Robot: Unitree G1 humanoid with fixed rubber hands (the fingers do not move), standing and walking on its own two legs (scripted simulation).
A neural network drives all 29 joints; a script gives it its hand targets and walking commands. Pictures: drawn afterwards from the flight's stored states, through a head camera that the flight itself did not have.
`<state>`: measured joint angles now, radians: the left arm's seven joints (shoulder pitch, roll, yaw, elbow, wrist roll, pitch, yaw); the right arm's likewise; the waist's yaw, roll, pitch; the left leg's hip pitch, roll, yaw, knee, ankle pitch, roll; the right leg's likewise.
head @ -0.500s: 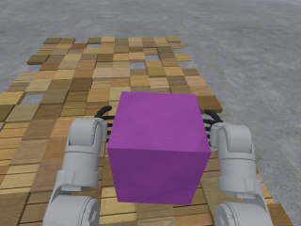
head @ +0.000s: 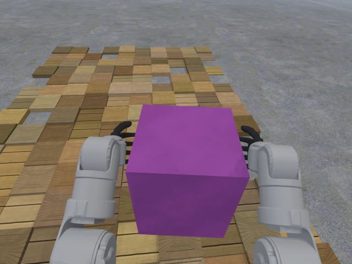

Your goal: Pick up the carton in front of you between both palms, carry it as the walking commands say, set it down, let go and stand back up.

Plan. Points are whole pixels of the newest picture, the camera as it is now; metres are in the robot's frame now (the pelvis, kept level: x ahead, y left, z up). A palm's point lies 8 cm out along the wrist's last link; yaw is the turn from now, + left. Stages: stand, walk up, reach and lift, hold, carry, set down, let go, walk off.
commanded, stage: carry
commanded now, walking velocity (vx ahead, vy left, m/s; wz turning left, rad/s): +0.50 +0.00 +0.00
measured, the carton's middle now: (183, 172) +0.35 +0.00 +0.06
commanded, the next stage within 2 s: none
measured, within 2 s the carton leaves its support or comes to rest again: neither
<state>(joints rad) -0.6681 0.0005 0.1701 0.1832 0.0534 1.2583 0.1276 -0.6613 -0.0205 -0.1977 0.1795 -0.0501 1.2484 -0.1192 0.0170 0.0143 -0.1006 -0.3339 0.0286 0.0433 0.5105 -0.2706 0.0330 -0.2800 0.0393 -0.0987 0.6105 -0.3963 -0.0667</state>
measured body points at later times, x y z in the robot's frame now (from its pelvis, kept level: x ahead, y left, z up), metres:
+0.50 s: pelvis +0.18 -0.02 -0.01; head +0.19 -0.03 +0.44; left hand +0.57 +0.12 +0.15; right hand +0.56 -0.18 +0.14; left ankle +0.04 +0.11 -0.74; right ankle +0.26 -0.11 -0.74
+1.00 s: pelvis +0.48 -0.04 -0.03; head +0.52 -0.04 +0.42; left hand +0.86 +0.12 +0.08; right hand +0.87 -0.18 +0.09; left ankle +0.57 +0.01 -0.75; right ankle +0.32 -0.14 -0.65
